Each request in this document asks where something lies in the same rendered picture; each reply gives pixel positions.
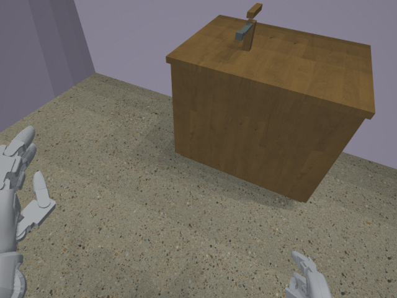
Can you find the tap lever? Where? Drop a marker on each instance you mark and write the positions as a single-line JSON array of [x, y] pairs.
[[241, 33]]

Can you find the left robot hand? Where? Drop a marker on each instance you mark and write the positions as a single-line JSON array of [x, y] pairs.
[[14, 160]]

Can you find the counter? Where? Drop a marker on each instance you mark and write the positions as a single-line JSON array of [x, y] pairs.
[[275, 109]]

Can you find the left robot forearm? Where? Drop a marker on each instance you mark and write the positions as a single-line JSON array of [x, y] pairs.
[[13, 283]]

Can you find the right robot hand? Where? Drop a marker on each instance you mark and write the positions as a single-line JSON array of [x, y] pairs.
[[313, 286]]

